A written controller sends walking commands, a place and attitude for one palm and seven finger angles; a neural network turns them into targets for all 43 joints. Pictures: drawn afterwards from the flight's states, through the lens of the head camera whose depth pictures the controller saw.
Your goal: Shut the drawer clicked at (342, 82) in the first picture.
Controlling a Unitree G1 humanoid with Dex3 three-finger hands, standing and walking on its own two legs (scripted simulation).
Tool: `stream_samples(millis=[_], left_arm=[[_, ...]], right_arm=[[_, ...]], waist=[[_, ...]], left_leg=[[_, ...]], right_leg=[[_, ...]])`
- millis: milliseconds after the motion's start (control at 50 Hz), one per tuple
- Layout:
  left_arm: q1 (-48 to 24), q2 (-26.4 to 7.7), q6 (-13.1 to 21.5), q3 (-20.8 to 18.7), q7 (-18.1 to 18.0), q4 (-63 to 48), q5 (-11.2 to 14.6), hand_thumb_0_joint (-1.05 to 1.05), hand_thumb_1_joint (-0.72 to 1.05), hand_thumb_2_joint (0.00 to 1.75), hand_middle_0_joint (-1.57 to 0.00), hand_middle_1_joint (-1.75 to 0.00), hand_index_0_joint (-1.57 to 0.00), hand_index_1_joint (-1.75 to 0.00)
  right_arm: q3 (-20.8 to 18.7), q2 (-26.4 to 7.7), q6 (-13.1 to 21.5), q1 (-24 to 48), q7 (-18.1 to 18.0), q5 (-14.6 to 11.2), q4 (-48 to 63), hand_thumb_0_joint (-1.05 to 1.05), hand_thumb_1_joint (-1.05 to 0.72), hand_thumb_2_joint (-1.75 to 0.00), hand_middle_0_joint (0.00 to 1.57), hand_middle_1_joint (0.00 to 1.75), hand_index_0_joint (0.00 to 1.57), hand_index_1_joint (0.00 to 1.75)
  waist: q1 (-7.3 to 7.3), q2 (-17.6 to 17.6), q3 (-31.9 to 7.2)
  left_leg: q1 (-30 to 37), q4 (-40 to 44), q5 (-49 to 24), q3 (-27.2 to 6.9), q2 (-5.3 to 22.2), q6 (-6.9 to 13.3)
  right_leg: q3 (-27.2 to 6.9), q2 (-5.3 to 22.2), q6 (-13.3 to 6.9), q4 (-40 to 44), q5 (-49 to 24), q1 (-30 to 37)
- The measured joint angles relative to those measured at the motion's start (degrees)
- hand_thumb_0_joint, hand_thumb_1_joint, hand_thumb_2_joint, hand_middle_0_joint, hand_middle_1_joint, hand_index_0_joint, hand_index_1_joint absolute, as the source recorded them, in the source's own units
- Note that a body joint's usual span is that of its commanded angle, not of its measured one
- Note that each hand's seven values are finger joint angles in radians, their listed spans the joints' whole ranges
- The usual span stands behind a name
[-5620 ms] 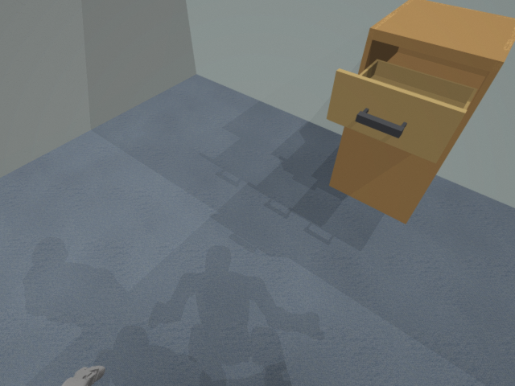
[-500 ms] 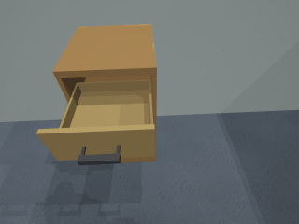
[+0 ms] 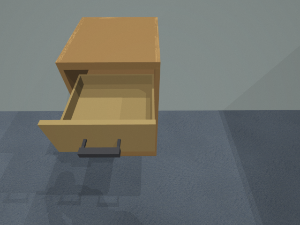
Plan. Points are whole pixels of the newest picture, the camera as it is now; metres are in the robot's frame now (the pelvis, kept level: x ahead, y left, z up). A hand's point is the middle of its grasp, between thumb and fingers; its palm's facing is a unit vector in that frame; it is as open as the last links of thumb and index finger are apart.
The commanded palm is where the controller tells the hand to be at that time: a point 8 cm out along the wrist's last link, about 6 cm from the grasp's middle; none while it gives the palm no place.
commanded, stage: look again from close up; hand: left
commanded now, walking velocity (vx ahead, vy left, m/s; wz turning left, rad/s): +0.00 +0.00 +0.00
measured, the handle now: (100, 146) +0.37 +0.20 -0.08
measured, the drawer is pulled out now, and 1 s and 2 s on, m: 0.29 0.29 0.29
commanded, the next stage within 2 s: shuffle to correct the standing spot in 0.42 s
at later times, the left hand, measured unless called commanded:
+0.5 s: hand out of the picture -0.02 +0.24 -0.17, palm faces +0.00 -0.98 -0.21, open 7.4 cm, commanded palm none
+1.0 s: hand out of the picture +0.01 +0.18 -0.19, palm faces +0.07 -0.98 -0.17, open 7.4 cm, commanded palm none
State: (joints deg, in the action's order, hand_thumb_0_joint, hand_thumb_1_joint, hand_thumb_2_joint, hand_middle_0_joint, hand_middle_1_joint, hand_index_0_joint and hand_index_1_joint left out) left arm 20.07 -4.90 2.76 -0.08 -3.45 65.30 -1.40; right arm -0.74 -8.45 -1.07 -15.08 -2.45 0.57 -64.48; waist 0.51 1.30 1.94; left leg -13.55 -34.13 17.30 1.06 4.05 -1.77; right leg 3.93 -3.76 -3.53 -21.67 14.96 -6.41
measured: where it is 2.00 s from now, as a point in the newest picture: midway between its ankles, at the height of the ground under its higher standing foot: outside the picture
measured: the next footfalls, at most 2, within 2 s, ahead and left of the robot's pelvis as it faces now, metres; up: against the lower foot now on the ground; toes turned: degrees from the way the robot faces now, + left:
right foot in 1.24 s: +0.14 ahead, -0.12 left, +0.00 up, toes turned +1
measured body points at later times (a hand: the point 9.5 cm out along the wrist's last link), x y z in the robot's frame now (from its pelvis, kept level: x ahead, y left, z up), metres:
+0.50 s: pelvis -0.02 +0.06 +0.00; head +0.00 +0.05 +0.45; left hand -0.02 +0.29 -0.16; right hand -0.03 -0.15 -0.17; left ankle -0.02 +0.13 -0.74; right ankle -0.04 -0.06 -0.74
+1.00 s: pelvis +0.06 +0.02 -0.02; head +0.08 +0.02 +0.43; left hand +0.01 +0.23 -0.18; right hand +0.06 -0.20 -0.17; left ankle +0.00 +0.11 -0.73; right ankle -0.04 -0.06 -0.74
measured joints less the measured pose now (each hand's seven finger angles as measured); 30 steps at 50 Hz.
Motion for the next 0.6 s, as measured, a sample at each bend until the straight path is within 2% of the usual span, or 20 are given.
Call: stream_samples(millis=[60, 140, 220, 340, 600], left_arm=[[0.4, -0.4, 0.5, 0.3, 0.2, -1.7, -0.3, 0.0, 0.9, 0.9, -0.21, -0.3, -0.2, -0.3], [-0.2, -1.9, -0.9, 0.4, 0.7, -2.5, 0.0, 0.0, 0.9, 0.9, -0.21, -0.3, -0.21, -0.3], [-1.6, -3.5, -2.3, 0.1, 0.9, -3.2, 0.3, 0.0, 0.9, 0.9, -0.2, -0.3, -0.2, -0.3], [-2.7, -4.3, -2.4, 0.4, 1.5, -4.7, 0.1, 0.0, 0.91, 0.9, -0.2, -0.3, -0.2, -0.3], [-1.7, -3.5, -2.4, 0.8, 1.7, -2.7, 0.4, 0.0, 0.91, 0.9, -0.2, -0.3, -0.2, -0.3]], right_arm=[[-0.3, -0.9, 0.5, 0.4, 0.5, -0.3, 3.0, 0.01, -0.92, -0.9, 0.2, 0.3, 0.19, 0.3], [-0.3, -1.2, 1.6, -0.4, 0.7, -0.1, 4.4, 0.01, -0.92, -0.9, 0.2, 0.3, 0.19, 0.3], [0.6, -0.7, 1.4, -2.0, 0.8, 0.5, 3.9, 0.01, -0.93, -0.9, 0.2, 0.3, 0.19, 0.3], [1.4, -0.3, 1.3, -3.3, 1.3, 0.6, 3.8, 0.01, -0.93, -0.9, 0.2, 0.3, 0.19, 0.3], [1.9, 0.3, 2.3, -3.7, 1.3, 0.2, 1.5, 0.01, -0.91, -0.9, 0.2, 0.3, 0.2, 0.3]], waist=[[-0.5, 0.5, 0.9], [-1.59, 1.1, 0.3], [-0.68, -0.4, -1.2], [-0.54, -0.6, -1.7], [-0.69, -1.3, -0.8]], left_leg=[[-2.5, -4.3, 2.2, 0.6, -1.1, 1.3], [-0.1, 2.4, -0.3, 1.3, -2.4, 2.3], [0.6, 2.9, -0.4, 2.5, -4.2, 4.1], [1.1, 6.7, -2.8, 3.7, -6.4, 5.6], [2.3, 9.7, -3.3, 4.0, -7.8, 6.5]], right_leg=[[-0.6, 0.1, -0.5, -1.3, -0.2, -1.6], [0.2, 0.7, 0.5, -6.5, 2.3, -3.7], [-0.7, 2.6, 1.9, -7.6, 2.6, -3.8], [-1.9, 4.6, 3.0, -7.1, 1.8, -4.9], [-2.3, 5.9, 4.2, -5.9, 2.1, -4.5]])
